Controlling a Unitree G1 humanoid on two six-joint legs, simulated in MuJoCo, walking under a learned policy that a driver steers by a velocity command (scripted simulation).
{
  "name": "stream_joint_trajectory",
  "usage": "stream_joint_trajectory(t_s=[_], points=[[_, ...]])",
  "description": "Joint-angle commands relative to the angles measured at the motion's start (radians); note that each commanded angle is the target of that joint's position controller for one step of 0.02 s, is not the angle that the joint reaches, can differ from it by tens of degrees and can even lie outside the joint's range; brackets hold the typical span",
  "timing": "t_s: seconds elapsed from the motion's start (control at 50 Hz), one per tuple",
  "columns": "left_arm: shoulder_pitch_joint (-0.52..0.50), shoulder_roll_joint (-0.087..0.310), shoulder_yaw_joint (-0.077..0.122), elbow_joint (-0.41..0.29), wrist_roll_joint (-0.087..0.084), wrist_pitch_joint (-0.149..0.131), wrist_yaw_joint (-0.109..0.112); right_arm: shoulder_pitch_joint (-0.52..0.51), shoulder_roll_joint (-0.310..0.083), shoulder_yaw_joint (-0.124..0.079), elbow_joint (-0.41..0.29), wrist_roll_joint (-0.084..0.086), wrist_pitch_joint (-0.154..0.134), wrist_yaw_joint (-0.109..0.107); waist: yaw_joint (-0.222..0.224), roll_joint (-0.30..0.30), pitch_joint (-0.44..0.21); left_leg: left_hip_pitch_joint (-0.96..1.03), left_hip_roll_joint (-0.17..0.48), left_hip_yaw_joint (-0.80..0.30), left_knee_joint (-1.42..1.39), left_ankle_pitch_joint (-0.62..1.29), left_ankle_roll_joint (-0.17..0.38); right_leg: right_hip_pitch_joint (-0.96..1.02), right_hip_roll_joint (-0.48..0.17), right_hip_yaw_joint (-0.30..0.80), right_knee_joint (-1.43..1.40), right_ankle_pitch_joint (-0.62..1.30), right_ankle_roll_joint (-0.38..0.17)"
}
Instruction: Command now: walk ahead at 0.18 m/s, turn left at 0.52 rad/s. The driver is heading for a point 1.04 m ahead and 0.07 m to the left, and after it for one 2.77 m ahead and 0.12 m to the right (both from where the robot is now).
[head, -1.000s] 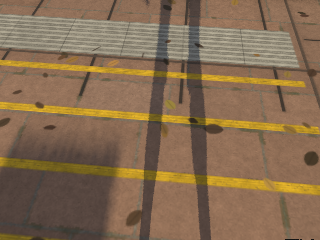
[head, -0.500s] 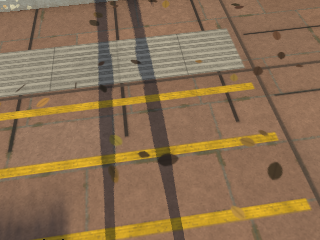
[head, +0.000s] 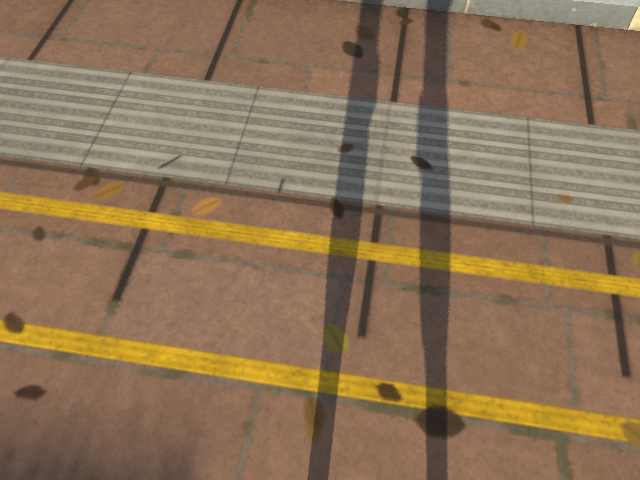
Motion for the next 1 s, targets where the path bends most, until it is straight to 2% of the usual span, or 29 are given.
stream_joint_trajectory(t_s=[0.02,0.04,0.06,0.1,0.16,0.22,0.28,0.34,0.36,0.38,0.4,0.42,0.44,0.46,0.48,0.52,0.58,0.62,0.66,0.72,0.74,0.76,0.78,0.8,0.84,0.88,0.92,0.94,1.0], points=[[-0.011,0.129,0.023,-0.096,-0.005,-0.019,0.006,0.109,-0.146,-0.047,-0.066,0.022,0.005,-0.019,-0.058,-0.037,-0.281,0.556,0.299,-0.422,-0.194,0.492,0.231,-0.412,-0.038,0.113,0.173,0.057,0.003],[-0.013,0.139,0.03,-0.101,0.004,-0.004,0.017,0.077,-0.129,-0.041,-0.073,0.021,0.013,-0.027,-0.027,-0.021,-0.227,0.427,0.273,-0.387,-0.227,0.444,0.215,-0.361,-0.057,0.114,0.109,0.098,0.006],[0.001,0.139,0.033,-0.103,0.004,0.012,0.018,0.063,-0.129,-0.041,-0.083,0.007,0.019,-0.03,-0.001,0.018,-0.205,0.333,0.249,-0.371,-0.255,0.414,0.205,-0.296,-0.057,0.113,0.07,0.119,0.007],[0.032,0.106,0.027,-0.098,0.01,0.025,0.023,0.045,-0.143,-0.047,-0.092,-0.004,0.023,-0.036,0.019,0.052,-0.2,0.245,0.221,-0.329,-0.264,0.465,0.202,-0.246,-0.041,0.093,-0.023,0.139,0.025],[0.005,0.092,0.022,-0.102,0.015,0.033,0.033,0.056,-0.169,-0.057,-0.095,0.005,0.036,-0.057,0.01,0.06,-0.24,0.241,0.205,-0.328,-0.246,0.427,0.184,-0.243,-0.022,0.099,-0.149,0.213,0.05],[-0.051,0.092,0.022,-0.117,0.008,0.042,0.03,0.038,-0.168,-0.057,-0.109,0.014,0.061,-0.075,-0.007,0.089,-0.232,0.217,0.172,-0.363,-0.256,0.127,0.14,-0.228,-0.008,0.115,-0.257,0.296,0.056],[-0.096,0.092,0.022,-0.133,0.003,0.033,0.021,0.038,-0.165,-0.057,-0.117,0.011,0.076,-0.08,-0.027,0.131,-0.195,0.209,0.16,-0.42,-0.256,-0.037,0.122,-0.2,0.01,0.125,-0.372,0.301,0.049],[-0.095,0.102,0.029,-0.137,-0.003,0.012,0.008,0.049,-0.158,-0.057,-0.122,0.013,0.084,-0.076,-0.032,0.158,-0.194,0.265,0.167,-0.489,-0.2,0.055,0.114,-0.142,0.028,0.125,-0.514,0.268,0.028],[-0.069,0.103,0.033,-0.131,-0.004,0.005,0.003,0.037,-0.152,-0.055,-0.127,0.019,0.087,-0.076,-0.013,0.159,-0.195,0.272,0.156,-0.501,-0.17,0.092,0.099,-0.089,0.03,0.118,-0.614,0.308,0.015],[-0.027,0.108,0.038,-0.116,-0.003,-0.001,-0.001,0.029,-0.137,-0.049,-0.13,0.025,0.09,-0.077,0.013,0.152,-0.196,0.262,0.132,-0.484,-0.128,0.092,0.069,-0.006,0.011,0.104,-0.748,0.415,-0.004],[-0.013,0.161,0.05,-0.118,0.012,-0.002,0.0,0.073,-0.093,-0.035,-0.129,0.019,0.091,-0.078,-0.007,0.064,-0.215,0.196,0.077,-0.423,-0.022,-0.069,0.016,0.101,-0.131,0.209,-0.803,0.492,-0.055],[-0.066,0.251,0.068,-0.13,0.04,0.011,0.006,0.122,-0.058,-0.027,-0.147,0.016,0.084,-0.075,-0.082,-0.242,-0.172,0.012,-0.093,-0.226,0.151,-0.396,-0.05,0.156,-0.318,0.441,-0.829,0.723,-0.198],[-0.043,0.196,0.06,-0.135,0.055,0.014,0.003,0.108,-0.14,-0.047,-0.142,-0.001,0.071,-0.074,-0.035,-0.284,-0.183,-0.048,-0.078,-0.186,0.389,-0.537,-0.103,0.131,-0.414,0.576,-0.848,0.797,-0.33],[-0.062,0.158,0.048,-0.147,0.042,0.013,0.004,0.118,-0.186,-0.065,-0.119,0.005,0.069,-0.072,-0.032,-0.192,-0.175,-0.05,-0.055,-0.201,0.517,-0.487,-0.121,0.117,-0.383,0.502,-0.825,0.793,-0.328],[-0.091,0.132,0.042,-0.148,0.025,0.016,0.005,0.124,-0.174,-0.067,-0.095,0.01,0.078,-0.076,-0.041,-0.136,-0.158,-0.052,-0.047,-0.194,0.565,-0.432,-0.14,0.114,-0.313,0.403,-0.801,0.768,-0.281],[-0.108,0.106,0.029,-0.144,0.002,0.023,0.007,0.118,-0.119,-0.052,-0.083,0.011,0.096,-0.081,-0.036,-0.129,-0.138,-0.055,-0.04,-0.185,0.596,-0.367,-0.169,0.117,-0.252,0.308,-0.787,0.777,-0.243],[-0.099,0.093,0.024,-0.13,0.01,0.036,0.008,0.077,-0.054,-0.026,-0.097,0.017,0.096,-0.077,-0.024,-0.179,-0.15,0.028,-0.009,-0.11,0.385,-0.328,-0.188,0.139,-0.194,0.215,-0.785,0.784,-0.233],[-0.089,0.106,0.028,-0.121,0.008,0.044,0.007,0.047,-0.027,-0.012,-0.105,0.012,0.094,-0.071,-0.002,-0.223,-0.165,0.135,0.028,-0.064,0.198,-0.339,-0.187,0.139,-0.192,0.203,-0.78,0.776,-0.238],[-0.056,0.132,0.034,-0.107,0.002,0.051,0.004,0.046,-0.049,-0.017,-0.097,0.019,0.092,-0.066,0.017,-0.242,-0.166,0.201,0.032,-0.038,0.053,-0.288,-0.179,0.151,-0.209,0.23,-0.771,0.757,-0.252],[-0.023,0.115,0.023,-0.082,-0.016,0.045,-0.001,0.098,-0.065,-0.02,-0.06,0.006,0.088,-0.061,-0.011,-0.184,-0.141,0.393,0.041,-0.046,-0.276,-0.002,-0.114,0.066,-0.18,0.221,-0.749,0.654,-0.184],[-0.006,0.099,0.015,-0.079,0.001,0.032,-0.007,0.107,-0.11,-0.025,-0.069,-0.005,0.088,-0.068,0.002,-0.1,-0.167,0.49,0.127,-0.136,-0.246,0.132,-0.079,-0.004,-0.153,0.19,-0.714,0.556,-0.123],[0.023,0.057,0.004,-0.084,0.023,0.014,-0.017,0.088,-0.167,-0.037,-0.062,-0.014,0.091,-0.072,0.054,0.095,-0.178,0.475,0.203,-0.204,-0.185,0.204,-0.014,-0.039,-0.059,0.086,-0.684,0.406,-0.06],[-0.03,0.052,-0.002,-0.08,0.032,0.01,-0.016,0.061,-0.083,-0.018,-0.06,-0.017,0.085,-0.062,0.023,0.123,-0.172,0.354,0.205,-0.211,-0.206,0.047,0.021,0.047,-0.047,0.061,-0.7,0.347,-0.016],[-0.073,0.074,0.004,-0.075,0.03,0.012,-0.015,0.049,-0.042,-0.006,-0.059,-0.024,0.077,-0.055,0.007,0.089,-0.133,0.319,0.169,-0.193,-0.22,-0.056,0.0,0.064,-0.043,0.059,-0.699,0.378,0.0],[-0.083,0.075,0.007,-0.061,0.021,0.023,-0.006,0.061,-0.055,-0.006,-0.043,-0.022,0.061,-0.054,-0.003,0.086,-0.088,0.277,0.138,-0.172,-0.225,-0.09,-0.035,0.071,-0.04,0.057,-0.688,0.418,-0.004],[-0.061,0.065,0.006,-0.045,0.013,0.03,-0.001,0.105,-0.067,-0.008,-0.02,-0.013,0.054,-0.061,-0.01,0.109,-0.071,0.259,0.132,-0.184,-0.26,-0.324,-0.026,0.05,-0.004,0.013,-0.648,0.287,-0.011],[-0.085,0.068,0.012,-0.051,-0.004,0.022,0.001,0.162,-0.13,-0.026,-0.01,-0.001,0.058,-0.067,-0.049,0.178,0.006,0.262,0.221,-0.336,-0.359,-0.628,0.048,-0.108,0.039,-0.045,-0.509,0.15,-0.023],[-0.11,0.073,0.015,-0.065,-0.014,0.011,-0.003,0.183,-0.148,-0.031,-0.006,0.004,0.054,-0.07,-0.065,0.203,0.05,0.258,0.281,-0.429,-0.404,-0.682,0.092,-0.172,0.023,-0.029,-0.44,0.13,-0.038],[-0.124,0.078,0.023,-0.08,-0.034,-0.025,-0.025,0.201,-0.129,-0.027,0.009,0.014,0.027,-0.075,-0.066,0.199,0.077,0.36,0.361,-0.514,-0.425,-0.552,0.147,-0.328,-0.057,0.043,-0.333,0.044,-0.095]])
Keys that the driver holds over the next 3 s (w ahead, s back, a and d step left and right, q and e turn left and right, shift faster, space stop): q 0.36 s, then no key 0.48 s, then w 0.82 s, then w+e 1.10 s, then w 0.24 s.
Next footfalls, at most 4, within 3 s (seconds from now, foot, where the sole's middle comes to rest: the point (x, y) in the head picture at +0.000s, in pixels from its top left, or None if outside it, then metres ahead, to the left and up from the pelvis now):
0.40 right None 0.20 -0.15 -0.75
0.74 left None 0.08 0.09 -0.75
1.62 left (241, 428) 0.51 0.20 -0.75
2.16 right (324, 283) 0.85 0.03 -0.75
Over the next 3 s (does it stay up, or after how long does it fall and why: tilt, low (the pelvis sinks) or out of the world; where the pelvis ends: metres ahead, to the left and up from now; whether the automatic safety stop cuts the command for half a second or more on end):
stays up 1.14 0.11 0.03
